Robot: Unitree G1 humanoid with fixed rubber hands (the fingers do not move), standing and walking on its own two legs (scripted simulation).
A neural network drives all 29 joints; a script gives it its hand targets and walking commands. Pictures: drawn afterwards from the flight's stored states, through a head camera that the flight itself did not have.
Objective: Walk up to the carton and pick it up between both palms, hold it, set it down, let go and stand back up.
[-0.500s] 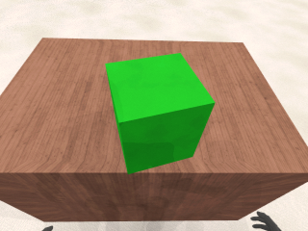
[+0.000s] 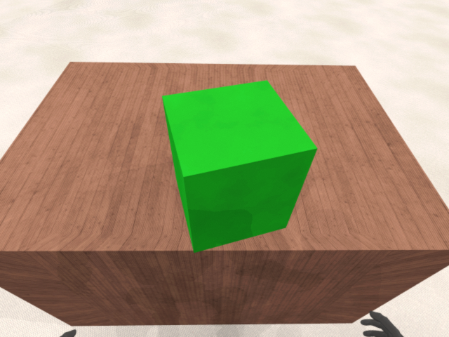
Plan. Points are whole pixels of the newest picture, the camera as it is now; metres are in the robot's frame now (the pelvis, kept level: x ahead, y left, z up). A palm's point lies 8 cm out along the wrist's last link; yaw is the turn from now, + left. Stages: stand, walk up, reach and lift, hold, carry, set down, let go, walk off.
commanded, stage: walk up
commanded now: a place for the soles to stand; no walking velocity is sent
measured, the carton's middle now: (229, 168) +0.43 -0.01 +0.05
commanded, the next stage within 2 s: reach and lift in 0.84 s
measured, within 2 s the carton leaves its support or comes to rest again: neither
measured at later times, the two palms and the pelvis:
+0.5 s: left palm out of the picture +0.10 +0.30 -0.09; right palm out of the picture +0.12 -0.31 -0.09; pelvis +0.00 -0.01 +0.00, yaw +0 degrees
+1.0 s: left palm out of the picture +0.11 +0.30 -0.10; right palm out of the picture +0.12 -0.30 -0.09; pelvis -0.02 -0.01 -0.01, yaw +0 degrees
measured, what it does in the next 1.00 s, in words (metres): stands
